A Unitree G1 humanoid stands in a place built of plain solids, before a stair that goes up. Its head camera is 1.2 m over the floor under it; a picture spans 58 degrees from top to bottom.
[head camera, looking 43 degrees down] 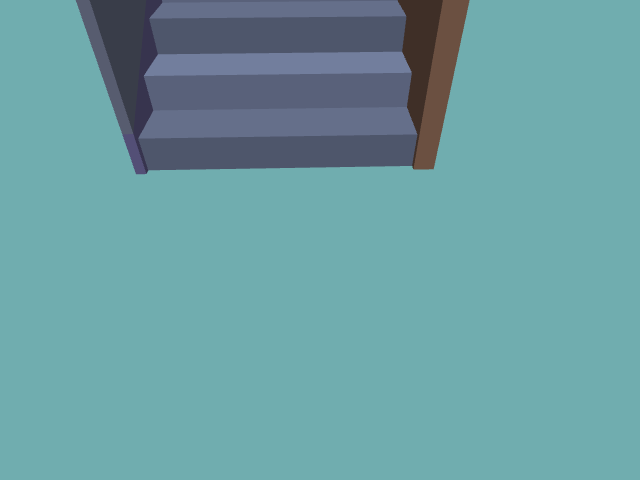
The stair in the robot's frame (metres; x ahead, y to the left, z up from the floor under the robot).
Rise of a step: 0.18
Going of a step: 0.28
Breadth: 1.31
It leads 2 degrees to the left of straight ahead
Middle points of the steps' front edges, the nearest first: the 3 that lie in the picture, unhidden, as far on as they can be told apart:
1.81 0.19 0.18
2.09 0.20 0.35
2.37 0.21 0.53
